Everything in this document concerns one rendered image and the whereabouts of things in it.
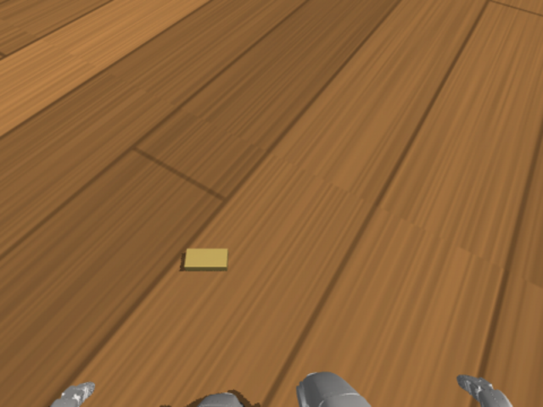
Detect right robot hand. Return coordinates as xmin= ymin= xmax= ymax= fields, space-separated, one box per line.
xmin=456 ymin=375 xmax=513 ymax=407

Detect left robot hand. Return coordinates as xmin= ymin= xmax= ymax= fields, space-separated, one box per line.
xmin=50 ymin=382 xmax=95 ymax=407

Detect small box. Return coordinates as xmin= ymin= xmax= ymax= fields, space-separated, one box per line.
xmin=184 ymin=248 xmax=228 ymax=271

